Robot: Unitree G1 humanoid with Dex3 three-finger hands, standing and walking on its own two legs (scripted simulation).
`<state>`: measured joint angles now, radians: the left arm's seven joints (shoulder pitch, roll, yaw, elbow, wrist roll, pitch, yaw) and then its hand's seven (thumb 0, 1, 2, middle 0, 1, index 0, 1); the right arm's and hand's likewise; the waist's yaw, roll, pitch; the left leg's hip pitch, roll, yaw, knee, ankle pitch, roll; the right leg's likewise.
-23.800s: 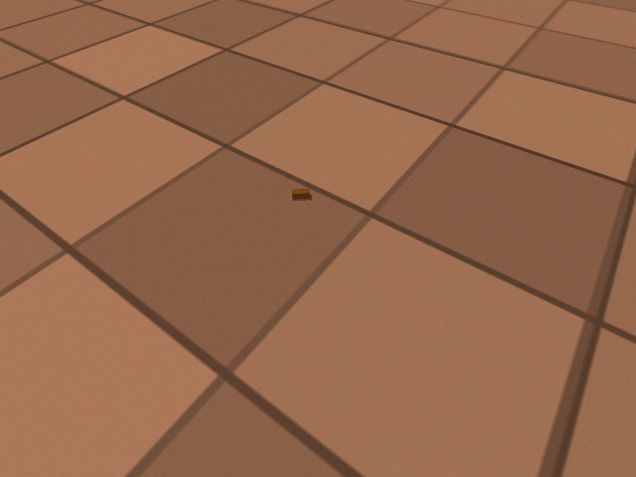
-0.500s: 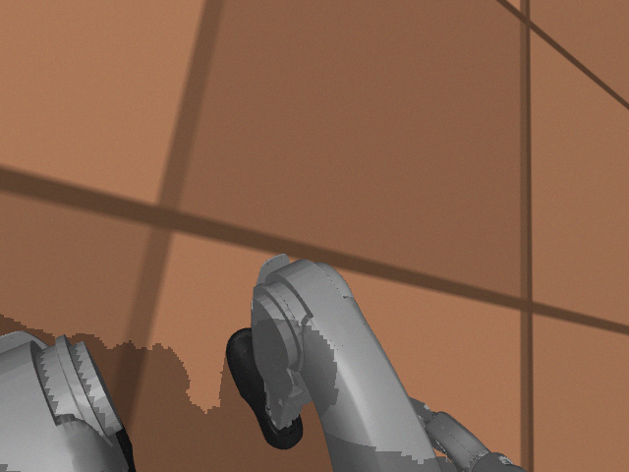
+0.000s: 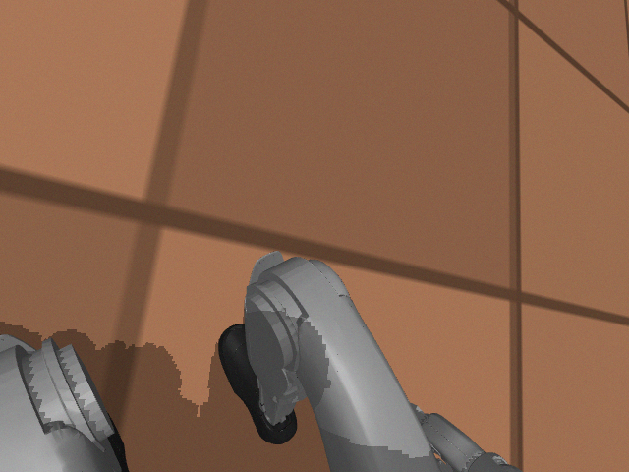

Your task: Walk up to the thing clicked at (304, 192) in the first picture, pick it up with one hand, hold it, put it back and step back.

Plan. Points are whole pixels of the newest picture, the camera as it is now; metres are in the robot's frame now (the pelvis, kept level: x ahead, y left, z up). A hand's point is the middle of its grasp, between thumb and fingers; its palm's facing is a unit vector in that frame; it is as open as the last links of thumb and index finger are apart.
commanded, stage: rest palm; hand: left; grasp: from above
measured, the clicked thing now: out of the picture +0.45 +0.39 -0.29
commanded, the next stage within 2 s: close in 0.32 s
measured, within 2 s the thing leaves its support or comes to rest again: neither
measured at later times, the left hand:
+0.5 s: hand out of the picture +0.43 +0.38 -0.25, palm faces -0.41 -0.20 -0.89, open 12.7 cm
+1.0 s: hand out of the picture +0.44 +0.38 -0.25, palm faces -0.39 -0.20 -0.90, open 10.0 cm
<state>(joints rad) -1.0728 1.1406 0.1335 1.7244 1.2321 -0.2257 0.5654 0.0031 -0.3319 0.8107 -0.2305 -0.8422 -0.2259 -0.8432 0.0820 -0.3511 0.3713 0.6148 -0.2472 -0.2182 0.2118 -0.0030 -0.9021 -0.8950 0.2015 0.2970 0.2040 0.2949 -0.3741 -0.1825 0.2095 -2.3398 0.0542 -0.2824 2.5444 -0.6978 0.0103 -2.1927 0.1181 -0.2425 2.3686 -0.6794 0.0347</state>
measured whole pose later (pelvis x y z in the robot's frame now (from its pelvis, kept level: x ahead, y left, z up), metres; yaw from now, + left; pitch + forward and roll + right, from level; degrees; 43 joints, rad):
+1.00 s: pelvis +0.00 +0.00 +0.00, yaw -1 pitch +25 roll -15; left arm -1.07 1.14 0.13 1.71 1.22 -0.21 0.58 0.00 0.12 0.47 -0.55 -0.61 -0.57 -0.58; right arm 0.07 -0.36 0.38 0.61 -0.25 -0.23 0.21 0.00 -0.89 -0.89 0.20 0.30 0.20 0.29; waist -0.37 -0.19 0.22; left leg -2.34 0.06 -0.29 2.55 -0.70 0.01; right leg -2.19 0.12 -0.25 2.36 -0.67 0.04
